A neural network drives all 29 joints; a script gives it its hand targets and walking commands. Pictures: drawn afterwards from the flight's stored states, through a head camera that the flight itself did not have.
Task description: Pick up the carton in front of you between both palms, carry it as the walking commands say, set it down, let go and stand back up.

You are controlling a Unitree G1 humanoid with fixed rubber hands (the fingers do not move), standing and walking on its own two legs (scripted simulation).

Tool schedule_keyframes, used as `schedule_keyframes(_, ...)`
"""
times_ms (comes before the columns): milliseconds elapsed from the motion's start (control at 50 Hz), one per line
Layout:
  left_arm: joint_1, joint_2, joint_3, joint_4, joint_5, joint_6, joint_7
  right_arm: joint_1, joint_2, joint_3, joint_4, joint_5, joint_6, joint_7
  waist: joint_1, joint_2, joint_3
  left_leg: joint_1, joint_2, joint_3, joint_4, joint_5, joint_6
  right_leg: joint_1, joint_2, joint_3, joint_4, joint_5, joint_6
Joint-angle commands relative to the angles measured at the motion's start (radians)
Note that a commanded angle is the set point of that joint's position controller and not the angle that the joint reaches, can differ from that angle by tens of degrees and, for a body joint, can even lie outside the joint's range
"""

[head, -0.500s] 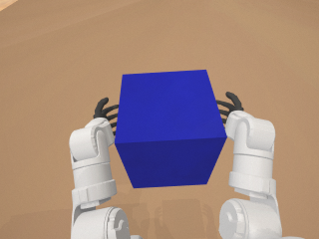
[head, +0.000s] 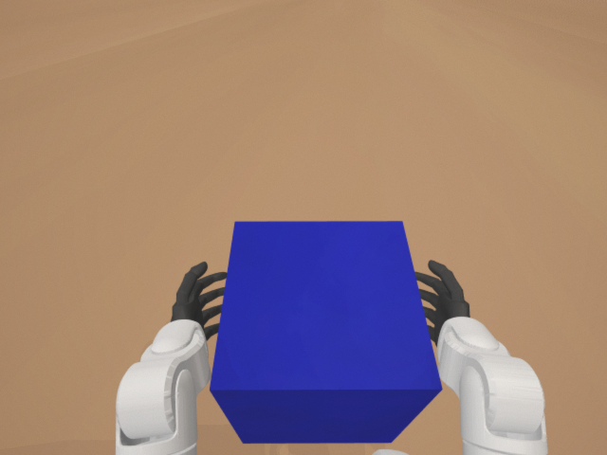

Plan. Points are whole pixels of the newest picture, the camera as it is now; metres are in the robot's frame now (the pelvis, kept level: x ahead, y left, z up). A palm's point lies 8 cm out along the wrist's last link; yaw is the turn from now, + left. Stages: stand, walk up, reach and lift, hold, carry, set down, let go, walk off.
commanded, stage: carry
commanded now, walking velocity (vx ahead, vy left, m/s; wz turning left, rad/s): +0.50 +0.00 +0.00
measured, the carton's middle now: (317, 339) +0.26 +0.00 +0.00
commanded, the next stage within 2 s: none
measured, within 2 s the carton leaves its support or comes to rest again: neither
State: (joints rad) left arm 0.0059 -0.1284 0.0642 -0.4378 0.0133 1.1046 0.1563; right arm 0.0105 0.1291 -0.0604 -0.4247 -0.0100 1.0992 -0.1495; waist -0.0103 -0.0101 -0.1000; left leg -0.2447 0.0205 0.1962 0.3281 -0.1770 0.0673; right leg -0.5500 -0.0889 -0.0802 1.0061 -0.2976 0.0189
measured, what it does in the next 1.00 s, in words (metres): walks ahead: right foot, then left foot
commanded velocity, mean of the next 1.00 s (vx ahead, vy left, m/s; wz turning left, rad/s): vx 0.50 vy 0.00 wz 0.00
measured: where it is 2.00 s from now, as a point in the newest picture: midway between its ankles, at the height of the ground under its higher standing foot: (301, 245)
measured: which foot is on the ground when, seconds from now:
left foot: down 0.00-0.28, up 0.30-0.76, down 0.78-1.00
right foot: up 0.00-0.26, down 0.28-0.82, up 0.84-1.00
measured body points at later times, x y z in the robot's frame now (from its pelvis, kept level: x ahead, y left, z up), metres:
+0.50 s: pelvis +0.32 -0.06 +0.00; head +0.30 -0.07 +0.45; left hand +0.54 +0.12 +0.06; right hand +0.57 -0.19 +0.06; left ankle +0.30 +0.08 -0.68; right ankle +0.35 -0.13 -0.75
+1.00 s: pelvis +0.63 +0.02 +0.00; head +0.63 +0.04 +0.45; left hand +0.88 +0.17 +0.06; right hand +0.86 -0.14 +0.07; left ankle +0.64 +0.10 -0.75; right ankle +0.62 -0.13 -0.67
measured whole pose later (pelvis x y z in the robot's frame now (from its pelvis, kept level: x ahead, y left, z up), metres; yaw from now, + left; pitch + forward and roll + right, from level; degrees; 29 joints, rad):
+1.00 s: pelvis +0.63 +0.02 +0.00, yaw +0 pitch +5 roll -1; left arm 0.09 -0.14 0.03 -0.52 0.01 1.14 0.16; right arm 0.11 0.14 -0.05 -0.51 0.01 1.13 -0.16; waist -0.03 -0.02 -0.11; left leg -0.25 0.06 0.24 0.35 -0.18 0.05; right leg -0.55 -0.11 -0.08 1.03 -0.24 0.00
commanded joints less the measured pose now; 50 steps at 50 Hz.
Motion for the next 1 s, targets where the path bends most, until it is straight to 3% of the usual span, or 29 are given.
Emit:
schedule_keyframes(0,-0.336,-0.837,-0.601,-0.166,-0.176,-0.016,-0.058,-0.355,0.816,0.576,-0.19,0.193,-0.02,0.063,0.0,0.144,-0.231,0.27,0.249,-0.199,-0.17,0.176,0.067,-0.093,-0.028,-0.013,-0.164,0.101,0.017)
schedule_keyframes(60,-0.282,-0.741,-0.583,-0.168,-0.149,0.008,-0.04,-0.307,0.713,0.573,-0.201,0.191,0.004,0.056,-0.002,0.149,-0.146,0.234,0.214,-0.135,-0.186,0.2,0.051,-0.075,-0.011,-0.062,-0.337,0.21,0.02)
schedule_keyframes(160,-0.26,-0.609,-0.552,-0.172,-0.147,0.051,-0.015,-0.274,0.588,0.538,-0.19,0.17,0.046,0.024,-0.004,0.152,-0.018,0.204,0.227,-0.097,-0.198,0.169,0.039,-0.024,-0.006,-0.09,-0.469,0.31,-0.012)
schedule_keyframes(200,-0.261,-0.571,-0.532,-0.164,-0.146,0.064,-0.006,-0.281,0.559,0.529,-0.183,0.163,0.061,0.011,-0.004,0.158,0.002,0.212,0.234,-0.081,-0.158,0.199,0.028,0.03,-0.003,-0.109,-0.501,0.281,-0.026)
schedule_keyframes(240,-0.238,-0.541,-0.508,-0.141,-0.144,0.072,0.003,-0.295,0.536,0.525,-0.179,0.16,0.073,-0.001,0.016,0.137,-0.05,0.181,0.196,-0.016,0.042,0.377,0.002,0.227,0.065,-0.187,-0.528,0.162,-0.033)
schedule_keyframes(260,-0.235,-0.531,-0.495,-0.126,-0.143,0.074,0.008,-0.287,0.523,0.521,-0.17,0.155,0.077,-0.009,0.025,0.082,-0.116,0.082,0.153,0.026,0.24,0.417,-0.026,0.428,0.08,-0.179,-0.519,0.103,-0.039)
schedule_keyframes(280,-0.244,-0.521,-0.479,-0.116,-0.137,0.074,0.011,-0.297,0.512,0.523,-0.184,0.159,0.08,-0.015,0.041,-0.089,-0.204,-0.175,0.085,0.013,0.535,0.246,-0.079,0.67,-0.146,0.177,-0.593,-0.062,-0.117)
schedule_keyframes(300,-0.243,-0.541,-0.48,-0.102,-0.148,0.069,0.008,-0.307,0.523,0.53,-0.211,0.159,0.081,-0.014,0.045,-0.341,-0.281,-0.4,-0.041,-0.022,0.826,-0.189,-0.115,0.807,-0.332,0.577,-0.763,-0.099,-0.234)
schedule_keyframes(320,-0.228,-0.584,-0.489,-0.093,-0.161,0.062,0.0,-0.323,0.562,0.547,-0.197,0.172,0.077,-0.01,0.031,-0.285,-0.264,-0.454,-0.003,-0.158,0.963,-0.29,-0.086,0.753,-0.339,0.591,-0.797,0.065,-0.239)
schedule_keyframes(340,-0.251,-0.641,-0.511,-0.108,-0.171,0.05,-0.011,-0.329,0.62,0.555,-0.181,0.173,0.067,-0.001,0.029,-0.203,-0.269,-0.454,0.05,-0.186,1.012,-0.263,-0.058,0.695,-0.322,0.49,-0.772,0.156,-0.227)
schedule_keyframes(360,-0.28,-0.693,-0.531,-0.118,-0.181,0.036,-0.025,-0.334,0.674,0.561,-0.168,0.174,0.055,0.01,0.027,-0.09,-0.265,-0.438,0.093,-0.202,0.983,-0.211,-0.047,0.617,-0.303,0.404,-0.769,0.148,-0.2)
schedule_keyframes(380,-0.313,-0.736,-0.552,-0.133,-0.19,0.022,-0.038,-0.335,0.724,0.568,-0.156,0.17,0.041,0.021,0.023,-0.037,-0.24,-0.401,0.127,-0.214,0.908,-0.152,-0.046,0.52,-0.284,0.323,-0.8,0.094,-0.17)
schedule_keyframes(420,-0.337,-0.781,-0.583,-0.142,-0.204,0.002,-0.06,-0.316,0.776,0.569,-0.139,0.15,0.017,0.034,0.016,-0.07,-0.221,-0.333,0.131,-0.181,0.772,-0.086,-0.051,0.416,-0.242,0.193,-0.861,-0.045,-0.129)
schedule_keyframes(460,-0.312,-0.775,-0.598,-0.142,-0.206,-0.009,-0.075,-0.285,0.785,0.565,-0.132,0.126,0.0,0.036,0.018,-0.105,-0.192,-0.328,0.127,-0.142,0.631,-0.053,-0.065,0.394,-0.227,0.124,-0.905,-0.058,-0.133)
schedule_keyframes(520,-0.274,-0.734,-0.6,-0.149,-0.201,-0.013,-0.079,-0.254,0.759,0.565,-0.142,0.114,-0.009,0.031,0.021,-0.103,-0.152,-0.347,0.119,-0.097,0.417,0.034,-0.089,0.428,-0.215,0.069,-0.934,-0.021,-0.145)
schedule_keyframes(600,-0.248,-0.676,-0.583,-0.175,-0.189,-0.004,-0.061,-0.253,0.703,0.573,-0.184,0.135,0.0,0.021,0.025,-0.11,-0.095,-0.352,0.094,-0.048,0.26,0.142,-0.089,0.486,-0.184,0.001,-0.926,0.063,-0.127)
schedule_keyframes(700,-0.212,-0.584,-0.539,-0.161,-0.153,0.03,-0.018,-0.249,0.584,0.55,-0.201,0.154,0.038,0.003,0.032,-0.131,-0.028,-0.314,0.081,-0.005,0.158,0.132,-0.069,0.561,-0.178,-0.037,-0.853,0.181,-0.114)
schedule_keyframes(740,-0.221,-0.56,-0.534,-0.165,-0.152,0.042,-0.004,-0.236,0.552,0.53,-0.192,0.153,0.048,-0.004,0.021,-0.122,-0.051,-0.165,0.042,0.059,0.11,0.075,-0.054,0.539,-0.154,-0.08,-0.712,0.278,-0.089)
schedule_keyframes(760,-0.224,-0.553,-0.537,-0.168,-0.153,0.047,0.001,-0.219,0.54,0.518,-0.18,0.151,0.052,-0.007,0.007,-0.081,-0.099,0.009,0.007,0.092,0.109,0.021,-0.046,0.469,-0.108,-0.14,-0.548,0.377,-0.064)
schedule_keyframes(780,-0.227,-0.539,-0.537,-0.174,-0.155,0.052,0.007,-0.197,0.533,0.505,-0.168,0.149,0.055,-0.011,-0.016,0.016,-0.15,0.22,0.11,-0.07,0.077,-0.057,-0.026,0.305,-0.073,-0.157,-0.313,0.327,-0.026)
schedule_keyframes(800,-0.23,-0.546,-0.547,-0.207,-0.165,0.058,0.009,-0.214,0.529,0.5,-0.163,0.152,0.05,-0.012,-0.024,0.316,-0.27,0.473,0.369,-0.526,-0.04,-0.205,0.112,0.007,0.041,-0.134,0.027,0.116,0.033)
schedule_keyframes(820,-0.258,-0.558,-0.573,-0.222,-0.185,0.059,0.002,-0.187,0.57,0.505,-0.158,0.165,0.047,-0.008,-0.016,0.363,-0.248,0.493,0.422,-0.697,-0.132,-0.041,0.145,-0.164,0.087,-0.041,0.186,-0.184,0.022)
schedule_keyframes(840,-0.269,-0.618,-0.593,-0.215,-0.19,0.052,-0.008,-0.219,0.608,0.519,-0.2,0.175,0.041,0.003,-0.016,0.257,-0.244,0.466,0.411,-0.584,-0.098,0.083,0.137,-0.191,0.016,0.044,0.268,-0.18,-0.008)
schedule_keyframes(880,-0.285,-0.719,-0.602,-0.198,-0.19,0.029,-0.03,-0.278,0.7,0.559,-0.226,0.195,0.021,0.031,-0.008,0.081,-0.236,0.329,0.363,-0.409,-0.084,0.133,0.076,-0.148,-0.053,0.076,0.214,-0.062,-0.032)
schedule_keyframes(920,-0.284,-0.767,-0.605,-0.191,-0.174,0.006,-0.043,-0.315,0.741,0.594,-0.238,0.208,0.002,0.054,-0.001,0.1,-0.22,0.221,0.318,-0.28,-0.147,0.026,0.033,-0.075,-0.055,0.046,0.1,0.043,-0.032)
schedule_keyframes(980,-0.243,-0.765,-0.602,-0.19,-0.146,-0.011,-0.041,-0.28,0.729,0.611,-0.235,0.218,-0.011,0.071,-0.002,0.141,-0.175,0.208,0.292,-0.19,-0.212,-0.027,0.043,-0.088,-0.052,0.002,-0.059,0.13,-0.011)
